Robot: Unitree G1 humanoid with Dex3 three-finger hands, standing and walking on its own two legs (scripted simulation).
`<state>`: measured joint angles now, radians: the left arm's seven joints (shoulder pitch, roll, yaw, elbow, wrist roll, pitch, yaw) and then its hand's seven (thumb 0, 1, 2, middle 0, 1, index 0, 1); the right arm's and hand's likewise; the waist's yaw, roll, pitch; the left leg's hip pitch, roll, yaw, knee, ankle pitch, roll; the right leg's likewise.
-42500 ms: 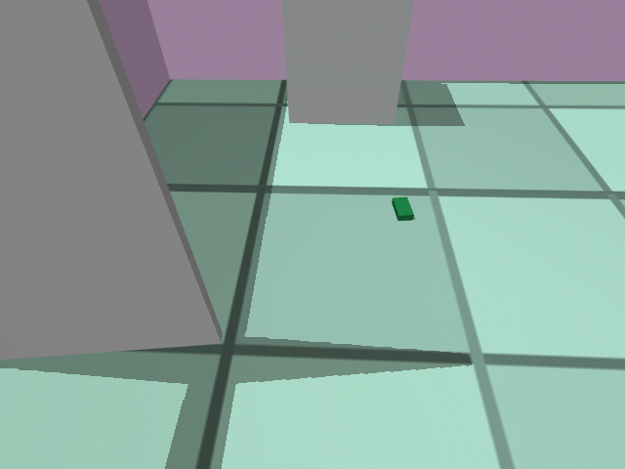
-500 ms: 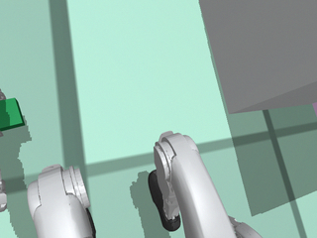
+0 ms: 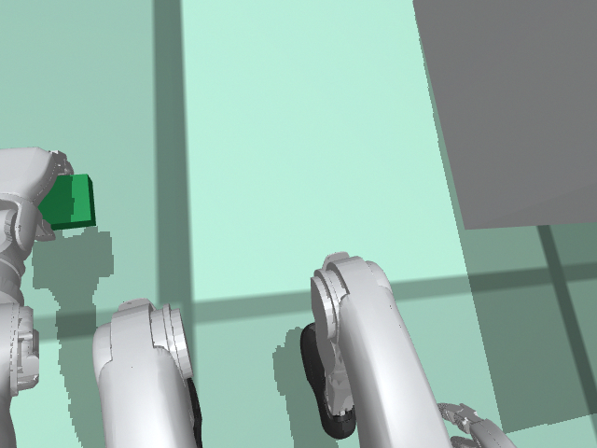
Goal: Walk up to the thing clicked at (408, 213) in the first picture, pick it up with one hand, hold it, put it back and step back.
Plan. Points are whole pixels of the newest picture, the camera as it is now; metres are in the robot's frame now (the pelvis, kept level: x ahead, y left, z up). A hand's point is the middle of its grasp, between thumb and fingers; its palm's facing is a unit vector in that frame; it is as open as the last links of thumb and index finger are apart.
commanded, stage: lift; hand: left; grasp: from above
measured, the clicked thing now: (42, 204) +0.48 +0.29 -0.18
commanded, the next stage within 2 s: hold in 1.60 s
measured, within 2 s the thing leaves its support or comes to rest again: neither
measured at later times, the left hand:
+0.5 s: hand out of the picture +0.41 +0.30 -0.02, palm faces -0.45 -0.07 -0.89, open 9.7 cm
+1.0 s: hand out of the picture +0.35 +0.28 +0.20, palm faces -0.44 -0.10 -0.89, open 9.7 cm
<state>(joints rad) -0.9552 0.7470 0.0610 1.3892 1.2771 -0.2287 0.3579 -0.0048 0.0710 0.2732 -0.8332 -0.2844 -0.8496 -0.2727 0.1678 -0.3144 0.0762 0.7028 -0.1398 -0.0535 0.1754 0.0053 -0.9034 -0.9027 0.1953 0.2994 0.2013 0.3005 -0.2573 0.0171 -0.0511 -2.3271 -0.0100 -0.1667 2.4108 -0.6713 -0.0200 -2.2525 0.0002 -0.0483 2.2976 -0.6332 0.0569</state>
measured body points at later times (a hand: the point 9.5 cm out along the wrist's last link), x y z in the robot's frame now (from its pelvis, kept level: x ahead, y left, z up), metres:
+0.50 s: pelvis +0.00 +0.00 +0.08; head +0.19 +0.05 +0.49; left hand +0.43 +0.30 +0.03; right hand +0.11 -0.28 -0.03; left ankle +0.08 +0.13 -0.30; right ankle +0.11 -0.14 -0.30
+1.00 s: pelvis +0.01 +0.00 +0.26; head +0.12 +0.02 +0.70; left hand +0.37 +0.28 +0.25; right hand +0.16 -0.25 +0.14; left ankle +0.08 +0.13 -0.30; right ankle +0.11 -0.14 -0.30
